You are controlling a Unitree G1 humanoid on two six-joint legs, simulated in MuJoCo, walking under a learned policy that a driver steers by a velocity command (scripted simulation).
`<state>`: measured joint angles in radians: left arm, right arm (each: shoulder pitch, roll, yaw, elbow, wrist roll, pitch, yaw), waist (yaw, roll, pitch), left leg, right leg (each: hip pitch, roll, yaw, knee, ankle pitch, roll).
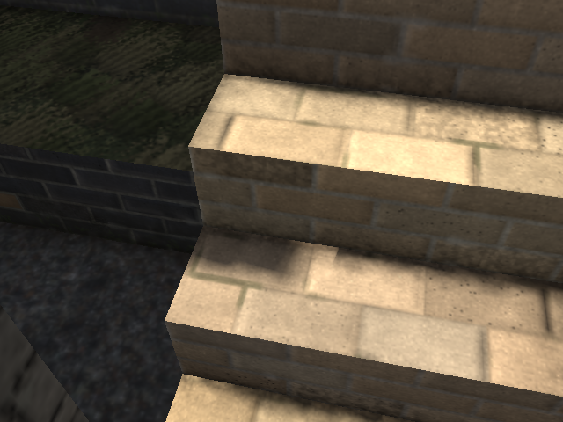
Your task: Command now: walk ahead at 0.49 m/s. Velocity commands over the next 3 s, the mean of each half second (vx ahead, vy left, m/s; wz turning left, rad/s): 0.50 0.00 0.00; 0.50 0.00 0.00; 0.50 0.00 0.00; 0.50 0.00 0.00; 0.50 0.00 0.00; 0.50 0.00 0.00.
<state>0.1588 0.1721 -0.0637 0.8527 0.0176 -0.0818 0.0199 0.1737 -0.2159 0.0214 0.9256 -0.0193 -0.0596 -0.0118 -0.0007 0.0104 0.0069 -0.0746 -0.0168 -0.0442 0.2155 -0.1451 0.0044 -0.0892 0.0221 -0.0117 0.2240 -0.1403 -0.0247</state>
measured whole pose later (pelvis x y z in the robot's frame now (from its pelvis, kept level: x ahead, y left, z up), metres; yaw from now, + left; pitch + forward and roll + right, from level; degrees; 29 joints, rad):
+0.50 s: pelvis +0.00 +0.00 +0.00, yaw +0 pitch +0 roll +0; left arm 0.18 0.20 -0.07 0.86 0.01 -0.09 0.02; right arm 0.17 -0.23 0.03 0.93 -0.02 -0.06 0.00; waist 0.00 0.01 0.01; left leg -0.09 -0.01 -0.04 0.25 -0.17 0.00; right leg -0.09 0.03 -0.01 0.24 -0.16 -0.03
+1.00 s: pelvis +0.01 +0.00 +0.00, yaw +0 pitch +0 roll +0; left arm 0.15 0.20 -0.09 0.84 0.02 -0.08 0.02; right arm 0.16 -0.24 0.04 0.93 -0.02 -0.05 -0.01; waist 0.00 0.01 0.00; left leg -0.07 -0.01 -0.04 0.23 -0.16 0.00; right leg -0.08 0.03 -0.01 0.23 -0.15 -0.03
